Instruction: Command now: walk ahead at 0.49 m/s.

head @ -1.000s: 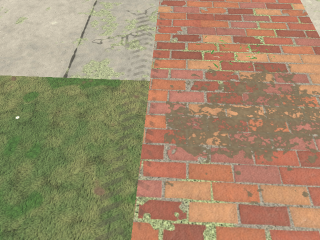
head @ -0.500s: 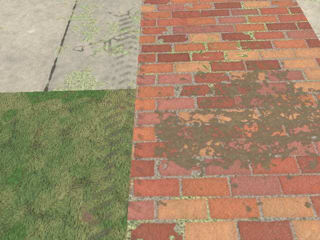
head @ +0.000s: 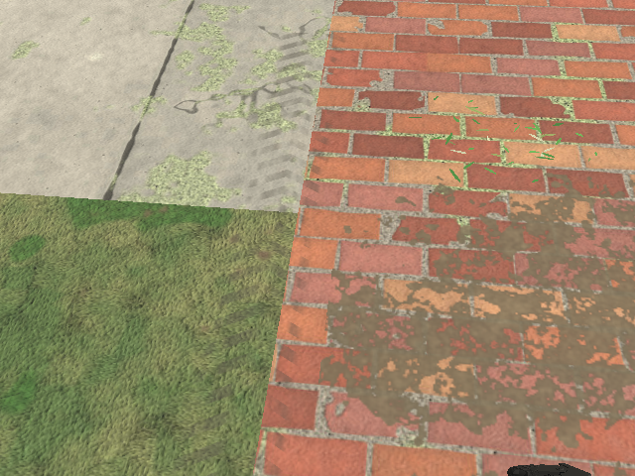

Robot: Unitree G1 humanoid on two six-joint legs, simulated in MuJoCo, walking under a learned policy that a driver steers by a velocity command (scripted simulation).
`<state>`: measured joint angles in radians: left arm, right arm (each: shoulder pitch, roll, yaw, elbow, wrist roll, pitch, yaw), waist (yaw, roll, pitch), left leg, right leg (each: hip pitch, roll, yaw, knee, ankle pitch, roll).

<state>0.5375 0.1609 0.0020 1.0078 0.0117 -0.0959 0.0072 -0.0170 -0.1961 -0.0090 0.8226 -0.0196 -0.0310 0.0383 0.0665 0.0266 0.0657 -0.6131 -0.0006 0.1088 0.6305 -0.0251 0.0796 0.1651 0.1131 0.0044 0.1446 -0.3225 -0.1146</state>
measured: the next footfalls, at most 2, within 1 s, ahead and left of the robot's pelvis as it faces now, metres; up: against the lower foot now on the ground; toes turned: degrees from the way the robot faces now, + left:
left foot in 0.08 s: +0.22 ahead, +0.06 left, +0.00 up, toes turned +3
right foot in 0.64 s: +0.52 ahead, -0.11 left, +0.00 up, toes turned -3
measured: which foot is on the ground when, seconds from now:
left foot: up 0.00-0.06, down 0.08-0.64, up 0.66-1.00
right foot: down 0.00-0.10, up 0.12-0.62, down 0.64-1.00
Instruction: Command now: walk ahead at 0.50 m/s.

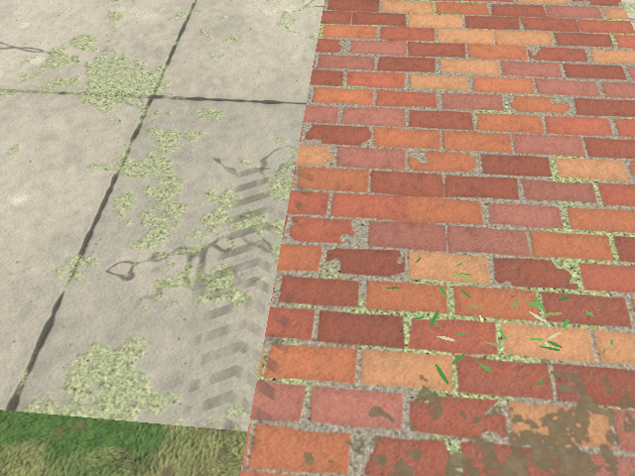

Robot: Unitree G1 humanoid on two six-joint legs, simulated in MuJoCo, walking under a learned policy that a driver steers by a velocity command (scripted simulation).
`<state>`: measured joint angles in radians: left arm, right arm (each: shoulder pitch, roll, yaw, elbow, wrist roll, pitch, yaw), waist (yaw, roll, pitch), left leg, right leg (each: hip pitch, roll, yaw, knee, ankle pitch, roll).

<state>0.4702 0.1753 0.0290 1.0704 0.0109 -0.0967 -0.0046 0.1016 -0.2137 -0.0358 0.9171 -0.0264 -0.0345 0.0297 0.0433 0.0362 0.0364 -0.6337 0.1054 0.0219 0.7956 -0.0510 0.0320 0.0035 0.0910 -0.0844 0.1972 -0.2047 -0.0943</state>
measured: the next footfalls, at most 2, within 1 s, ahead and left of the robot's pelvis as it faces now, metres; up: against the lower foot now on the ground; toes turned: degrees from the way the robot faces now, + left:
left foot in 0.20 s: +0.27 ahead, +0.11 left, +0.00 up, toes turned +4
right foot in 0.76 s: +0.64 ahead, -0.09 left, +0.00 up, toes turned -1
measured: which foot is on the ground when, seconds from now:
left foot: up 0.00-0.18, down 0.20-0.78, up 0.80-1.00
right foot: down 0.00-0.22, up 0.24-0.74, down 0.76-1.00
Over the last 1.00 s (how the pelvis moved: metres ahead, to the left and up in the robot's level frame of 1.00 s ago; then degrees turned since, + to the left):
0.54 -0.05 0.01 0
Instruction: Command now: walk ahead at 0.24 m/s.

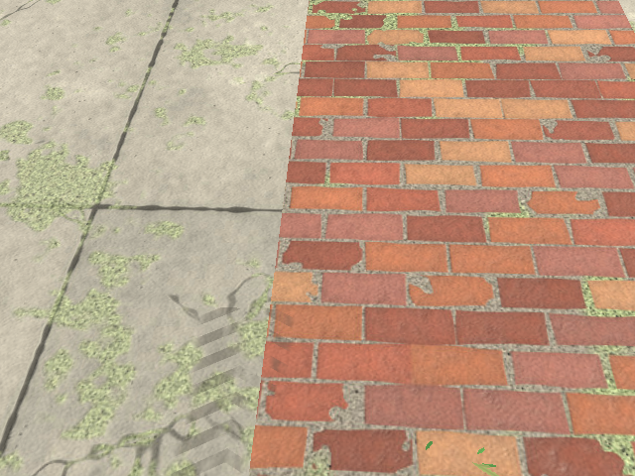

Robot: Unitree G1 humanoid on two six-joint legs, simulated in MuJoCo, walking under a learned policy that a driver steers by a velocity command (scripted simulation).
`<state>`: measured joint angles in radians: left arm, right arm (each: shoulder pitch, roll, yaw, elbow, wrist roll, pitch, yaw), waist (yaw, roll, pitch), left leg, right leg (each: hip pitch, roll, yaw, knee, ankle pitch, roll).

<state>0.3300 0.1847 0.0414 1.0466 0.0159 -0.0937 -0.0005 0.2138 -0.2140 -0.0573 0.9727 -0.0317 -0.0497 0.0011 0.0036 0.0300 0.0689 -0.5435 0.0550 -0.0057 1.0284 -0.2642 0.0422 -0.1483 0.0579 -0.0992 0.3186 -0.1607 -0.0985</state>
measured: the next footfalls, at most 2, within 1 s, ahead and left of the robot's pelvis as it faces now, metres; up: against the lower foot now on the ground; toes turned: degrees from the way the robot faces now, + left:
left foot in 0.22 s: +0.20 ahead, +0.11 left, +0.00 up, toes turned +3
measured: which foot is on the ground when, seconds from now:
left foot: up 0.00-0.20, down 0.22-1.00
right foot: down 0.00-1.00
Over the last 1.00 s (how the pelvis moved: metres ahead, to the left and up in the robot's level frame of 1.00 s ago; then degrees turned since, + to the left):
0.53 0.00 0.00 0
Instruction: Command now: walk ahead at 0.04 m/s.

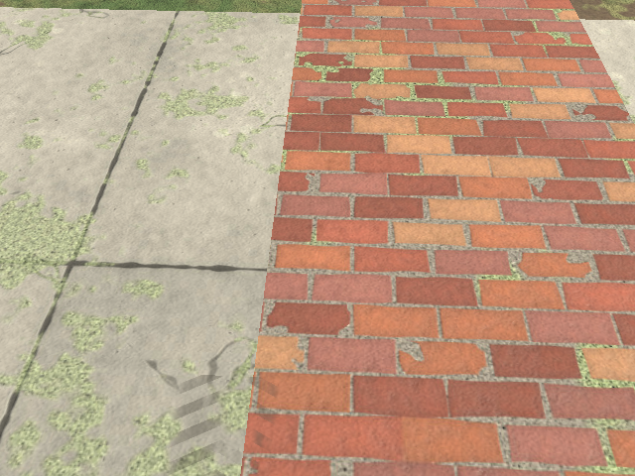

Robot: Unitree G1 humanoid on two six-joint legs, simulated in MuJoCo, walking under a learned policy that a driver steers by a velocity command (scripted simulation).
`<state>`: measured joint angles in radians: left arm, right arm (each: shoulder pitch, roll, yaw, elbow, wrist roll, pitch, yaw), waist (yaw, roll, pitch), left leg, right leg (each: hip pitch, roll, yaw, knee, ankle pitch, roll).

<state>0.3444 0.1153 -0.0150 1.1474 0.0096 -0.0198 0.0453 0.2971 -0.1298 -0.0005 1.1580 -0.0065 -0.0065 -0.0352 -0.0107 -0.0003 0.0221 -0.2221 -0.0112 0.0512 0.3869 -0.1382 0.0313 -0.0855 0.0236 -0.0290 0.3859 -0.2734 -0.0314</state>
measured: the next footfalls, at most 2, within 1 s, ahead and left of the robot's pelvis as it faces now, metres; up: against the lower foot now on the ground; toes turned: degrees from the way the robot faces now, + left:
right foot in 0.80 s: +0.49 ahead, -0.03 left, +0.00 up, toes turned -5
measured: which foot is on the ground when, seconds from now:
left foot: down 0.00-0.80, up 0.82-1.00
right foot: down 0.00-0.32, up 0.34-0.78, down 0.80-1.00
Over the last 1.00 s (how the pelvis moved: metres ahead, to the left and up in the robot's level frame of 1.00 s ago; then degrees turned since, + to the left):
0.11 0.01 0.00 0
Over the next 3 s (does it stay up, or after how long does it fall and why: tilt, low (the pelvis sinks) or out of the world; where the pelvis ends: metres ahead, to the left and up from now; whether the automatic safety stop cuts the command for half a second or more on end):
stays up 1.52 0.05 -0.01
